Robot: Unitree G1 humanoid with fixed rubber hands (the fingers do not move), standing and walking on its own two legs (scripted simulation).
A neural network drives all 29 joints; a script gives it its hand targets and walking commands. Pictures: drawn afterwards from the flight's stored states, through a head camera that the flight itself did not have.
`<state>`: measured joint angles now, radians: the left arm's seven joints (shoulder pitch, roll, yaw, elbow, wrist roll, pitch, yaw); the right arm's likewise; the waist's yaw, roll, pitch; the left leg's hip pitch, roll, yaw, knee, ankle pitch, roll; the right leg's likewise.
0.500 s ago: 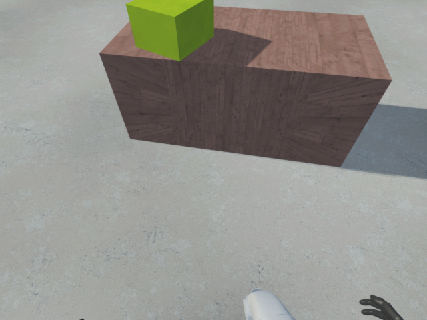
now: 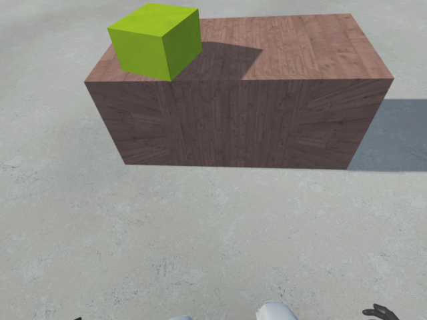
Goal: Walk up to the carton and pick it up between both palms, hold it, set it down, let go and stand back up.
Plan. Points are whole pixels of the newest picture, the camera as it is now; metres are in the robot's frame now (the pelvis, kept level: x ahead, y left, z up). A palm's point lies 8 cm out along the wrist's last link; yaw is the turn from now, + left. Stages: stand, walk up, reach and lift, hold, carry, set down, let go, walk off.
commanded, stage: walk up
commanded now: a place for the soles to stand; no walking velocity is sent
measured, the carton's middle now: (159, 40) +1.26 +0.26 -0.04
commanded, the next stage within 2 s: none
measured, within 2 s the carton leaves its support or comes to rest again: neither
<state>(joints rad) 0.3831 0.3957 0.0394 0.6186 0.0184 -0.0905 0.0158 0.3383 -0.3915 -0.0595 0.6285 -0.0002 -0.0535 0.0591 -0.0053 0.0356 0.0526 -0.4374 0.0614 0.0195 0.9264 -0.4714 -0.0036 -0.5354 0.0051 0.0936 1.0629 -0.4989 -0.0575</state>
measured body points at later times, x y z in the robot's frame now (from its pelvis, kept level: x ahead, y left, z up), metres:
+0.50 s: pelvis +0.13 +0.07 -0.01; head +0.13 +0.07 +0.44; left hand +0.23 +0.38 -0.09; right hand +0.22 -0.24 -0.10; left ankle +0.16 +0.19 -0.69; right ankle +0.13 -0.09 -0.66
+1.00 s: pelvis +0.23 +0.12 -0.02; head +0.24 +0.10 +0.43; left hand +0.33 +0.43 -0.09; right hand +0.31 -0.19 -0.11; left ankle +0.28 +0.24 -0.69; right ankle +0.26 -0.05 -0.68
